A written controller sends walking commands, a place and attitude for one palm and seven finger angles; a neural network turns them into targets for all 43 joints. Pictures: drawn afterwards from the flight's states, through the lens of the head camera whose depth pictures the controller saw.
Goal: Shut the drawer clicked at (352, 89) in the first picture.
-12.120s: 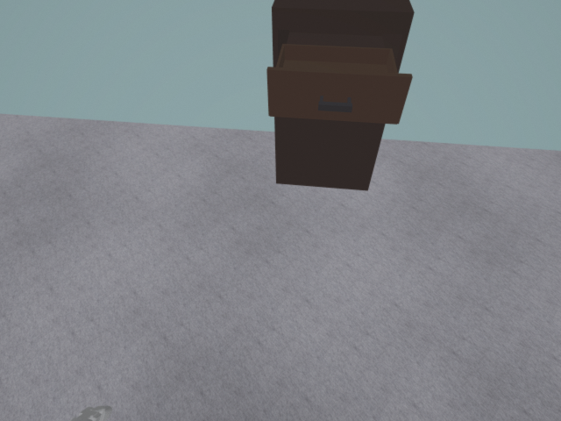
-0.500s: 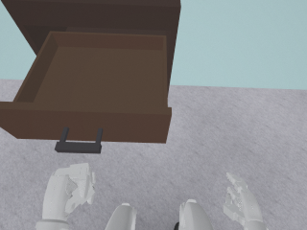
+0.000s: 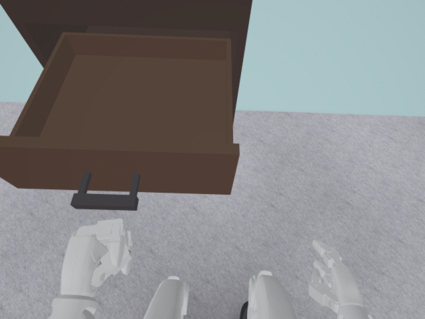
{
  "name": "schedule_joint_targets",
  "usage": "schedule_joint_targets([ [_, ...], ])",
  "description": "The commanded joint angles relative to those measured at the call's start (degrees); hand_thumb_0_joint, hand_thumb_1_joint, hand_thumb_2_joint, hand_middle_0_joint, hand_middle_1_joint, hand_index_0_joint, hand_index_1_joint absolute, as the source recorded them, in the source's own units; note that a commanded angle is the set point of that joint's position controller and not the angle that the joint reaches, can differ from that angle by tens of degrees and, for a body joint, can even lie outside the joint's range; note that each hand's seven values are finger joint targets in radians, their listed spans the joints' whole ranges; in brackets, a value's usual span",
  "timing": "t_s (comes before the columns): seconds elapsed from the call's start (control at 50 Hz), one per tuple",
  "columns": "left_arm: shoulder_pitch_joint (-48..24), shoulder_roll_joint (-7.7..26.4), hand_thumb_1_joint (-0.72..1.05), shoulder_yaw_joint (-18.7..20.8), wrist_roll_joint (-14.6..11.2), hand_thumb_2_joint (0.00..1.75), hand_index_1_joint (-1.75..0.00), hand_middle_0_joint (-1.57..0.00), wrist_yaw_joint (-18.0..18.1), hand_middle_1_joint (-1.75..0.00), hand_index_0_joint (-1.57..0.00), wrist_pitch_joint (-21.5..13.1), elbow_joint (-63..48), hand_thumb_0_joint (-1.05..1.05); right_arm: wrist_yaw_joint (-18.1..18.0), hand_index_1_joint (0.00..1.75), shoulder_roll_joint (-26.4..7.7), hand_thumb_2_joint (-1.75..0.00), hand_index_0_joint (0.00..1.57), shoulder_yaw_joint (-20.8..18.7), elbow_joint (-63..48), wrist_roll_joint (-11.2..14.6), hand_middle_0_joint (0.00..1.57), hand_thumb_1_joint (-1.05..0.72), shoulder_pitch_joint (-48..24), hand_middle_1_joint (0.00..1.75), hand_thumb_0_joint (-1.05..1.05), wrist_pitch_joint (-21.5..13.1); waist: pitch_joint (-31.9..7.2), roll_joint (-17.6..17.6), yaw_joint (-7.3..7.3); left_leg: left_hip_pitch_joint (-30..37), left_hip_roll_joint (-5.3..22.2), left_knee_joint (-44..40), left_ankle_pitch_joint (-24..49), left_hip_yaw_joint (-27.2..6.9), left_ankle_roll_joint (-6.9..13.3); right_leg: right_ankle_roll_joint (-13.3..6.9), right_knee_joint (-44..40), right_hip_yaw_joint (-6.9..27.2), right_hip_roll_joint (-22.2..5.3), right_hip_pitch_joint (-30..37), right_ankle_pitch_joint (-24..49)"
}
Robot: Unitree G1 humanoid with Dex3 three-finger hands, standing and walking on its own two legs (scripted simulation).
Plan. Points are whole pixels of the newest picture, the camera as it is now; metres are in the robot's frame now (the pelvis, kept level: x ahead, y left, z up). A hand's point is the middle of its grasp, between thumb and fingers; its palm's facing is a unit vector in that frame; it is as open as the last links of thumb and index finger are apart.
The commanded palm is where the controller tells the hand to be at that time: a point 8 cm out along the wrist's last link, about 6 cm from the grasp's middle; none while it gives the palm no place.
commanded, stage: bring the fist close to the handle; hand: left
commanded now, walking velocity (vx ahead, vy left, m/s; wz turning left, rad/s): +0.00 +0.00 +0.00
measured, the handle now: (108, 190) +0.32 +0.20 +0.04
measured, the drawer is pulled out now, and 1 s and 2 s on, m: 0.29 0.25 0.12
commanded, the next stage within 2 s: push the drawer shut in 0.02 s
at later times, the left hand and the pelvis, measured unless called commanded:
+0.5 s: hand (130, 237) +0.25 +0.15 +0.04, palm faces -0.02 -1.00 -0.04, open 3.2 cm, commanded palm +0.24 +0.20 +0.04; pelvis +0.00 +0.00 +0.00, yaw +0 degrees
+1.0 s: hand (132, 209) +0.30 +0.15 +0.03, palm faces -0.02 -1.00 -0.05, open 2.8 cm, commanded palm +0.30 +0.20 +0.04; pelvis -0.03 +0.00 +0.00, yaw +1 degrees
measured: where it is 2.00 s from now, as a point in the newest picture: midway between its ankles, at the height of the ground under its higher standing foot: outside the picture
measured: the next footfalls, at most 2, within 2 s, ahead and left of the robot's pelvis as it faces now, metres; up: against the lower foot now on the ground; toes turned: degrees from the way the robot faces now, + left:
none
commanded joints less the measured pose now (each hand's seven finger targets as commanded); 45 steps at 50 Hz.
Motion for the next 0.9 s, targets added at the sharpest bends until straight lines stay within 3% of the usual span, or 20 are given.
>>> schedule_joint_targets([
  [0.0, 0.9, 3.0, 0.9, 0.6, -0.2, 0.9, -1.6, -1.4, -0.4, -1.6, -1.4, -4.1, -13.1, 0.0, -0.3, 0.3, -7.3, -0.9, 0.2, -3.2, -9.2, 0.1, 0.2, -0.9, -0.8, 0.3, 0.0, -3.3, -16.7, 1.2, -0.69, 6.6, -2.3, -11.9, 20.6, 1.1, 1.6, -2.2, -8.7, 0.3, 3.1, 17.9, 12.7],
  [0.1, 4.0, 3.3, 0.9, 2.2, -0.3, 0.9, -1.6, -1.4, 0.0, -1.6, -1.4, -3.3, -12.3, 0.0, -0.2, 0.3, -6.9, -0.9, 0.2, -3.4, -9.5, 0.3, 0.2, -0.9, -1.1, 0.3, 0.0, -2.7, -16.9, -0.9, 0.18, 5.8, -2.4, -12.0, 21.1, 1.4, 1.6, -2.2, -8.8, 0.5, 3.2, 20.0, 14.1],
  [0.14, 0.1, 3.7, 0.9, 2.3, -0.3, 0.9, -1.6, -1.4, 0.2, -1.6, -1.4, -3.6, -12.2, 0.0, -0.4, 0.3, -7.1, -0.9, 0.2, -3.2, -9.2, 0.1, 0.2, -0.9, -1.1, 0.3, 0.0, -2.7, -15.3, -1.4, -1.0, 4.6, -2.4, -11.4, 19.5, 1.3, 1.7, -2.0, -9.1, 0.7, 3.1, 18.8, 12.7],
  [0.16, -1.2, 5.0, 0.9, 3.4, 0.0, 0.9, -1.6, -1.4, 0.5, -1.6, -1.4, -4.0, -12.0, 0.0, -0.6, 0.3, -7.1, -0.9, 0.2, -3.3, -8.8, 0.1, 0.2, -0.9, -0.9, 0.3, 0.0, -2.7, -14.9, -1.5, -1.08, 4.3, -2.2, -11.1, 19.4, 1.2, 1.7, -2.1, -8.9, 0.7, 3.3, 18.1, 12.3],
  [0.22, -3.6, 3.9, 0.9, 2.1, -0.2, 0.9, -1.6, -1.4, 0.1, -1.6, -1.4, -4.8, -11.1, 0.0, -0.5, 0.3, -7.4, -0.9, 0.2, -3.0, -8.5, 0.0, 0.2, -0.9, -0.8, 0.3, 0.0, -3.2, -14.6, 0.1, -1.5, 4.6, -2.4, -11.1, 17.7, 1.2, 1.6, -2.2, -9.1, 0.7, 3.2, 16.5, 10.0],
  [0.26, -4.7, 5.1, 0.9, 3.1, -0.3, 0.9, -1.6, -1.4, -0.1, -1.6, -1.4, -4.7, -10.4, 0.0, -0.6, 0.3, -7.8, -0.9, 0.2, -3.0, -8.1, 0.0, 0.2, -0.9, -0.5, 0.3, 0.0, -3.3, -15.6, -0.1, -1.28, 4.7, -2.3, -10.9, 18.6, 1.1, 1.7, -2.3, -8.9, 0.9, 3.3, 16.9, 10.6],
  [0.3, -6.1, 4.1, 0.9, 1.8, -0.3, 0.9, -1.6, -1.4, -0.6, -1.6, -1.4, -4.1, -10.5, 0.0, -0.5, 0.3, -7.9, -0.9, 0.2, -2.9, -8.4, 0.0, 0.2, -0.9, -0.5, 0.3, 0.0, -3.3, -16.2, 1.4, -1.36, 5.6, -2.4, -11.5, 18.8, 1.1, 1.6, -2.3, -9.0, 0.6, 3.1, 16.9, 10.9],
  [0.36, -7.2, 5.7, 0.9, 3.7, -0.6, 0.9, -1.6, -1.4, -0.5, -1.6, -1.4, -2.5, -8.4, 0.0, -0.6, 0.3, -8.2, -0.9, 0.2, -2.9, -8.1, 0.1, 0.2, -0.9, -0.3, 0.3, 0.0, -3.0, -17.0, 0.1, -0.94, 5.1, -2.4, -11.6, 19.3, 1.1, 1.8, -2.3, -9.4, 0.9, 3.1, 18.4, 11.4],
  [0.44, -11.2, 4.8, 0.9, 3.0, -0.5, 0.9, -1.6, -1.4, 0.1, -1.6, -1.4, -1.3, -8.1, 0.0, -0.4, 0.3, -8.3, -0.9, 0.2, -2.7, -8.1, 0.1, 0.2, -0.9, -0.1, 0.3, 0.0, -2.6, -17.9, 1.0, -1.0, 6.5, -2.3, -12.5, 20.0, 1.2, 1.7, -2.2, -9.6, 0.5, 3.0, 18.7, 12.0],
  [0.56, -22.6, 6.0, 0.9, 3.6, -0.3, 0.9, -1.6, -1.4, 1.1, -1.6, -1.4, -2.8, -5.5, 0.0, -0.9, 0.3, -8.8, -0.9, 0.2, -2.5, -5.5, -0.2, 0.2, -0.9, -0.1, 0.3, 0.0, -3.1, -15.7, 0.3, -3.01, 5.5, -2.2, -12.1, 16.3, 0.6, 1.9, -2.1, -10.0, 0.5, 3.1, 15.3, 8.0],
  [0.76, -37.1, 7.2, 0.9, 3.7, -0.8, 0.9, -1.6, -1.4, -0.1, -1.6, -1.4, -2.0, 0.7, 0.0, -1.6, 0.3, -9.8, -0.9, 0.2, -2.1, -2.8, 0.2, 0.2, -0.9, -0.9, 0.3, 0.0, -3.1, -18.5, 2.3, -3.36, 6.7, -2.6, -13.4, 12.6, 0.7, 2.0, -2.1, -10.9, 1.0, 2.7, 15.2, 5.3],
  [0.86, -41.8, 7.5, 0.9, 4.7, -1.2, 0.9, -1.6, -1.4, 0.3, -1.6, -1.4, -0.8, 5.8, 0.0, -1.9, 0.3, -9.9, -0.9, 0.2, -1.9, -1.7, 0.3, 0.2, -0.9, -0.4, 0.3, 0.0, -3.0, -18.6, -0.6, -3.73, 5.9, -2.7, -14.1, 11.1, 0.6, 2.2, -1.8, -11.9, 1.1, 2.7, 16.3, 4.1],
  [0.88, -43.3, 6.9, 0.9, 4.2, -1.0, 0.9, -1.6, -1.4, 0.2, -1.6, -1.4, -0.7, 6.8, 0.0, -1.9, 0.3, -9.8, -0.9, 0.2, -1.8, -1.6, 0.3, 0.2, -0.9, -0.6, 0.3, 0.0, -2.9, -18.5, 0.2, -3.93, 6.1, -2.7, -14.2, 10.5, 0.8, 2.1, -1.7, -12.1, 1.2, 2.6, 16.0, 3.8],
])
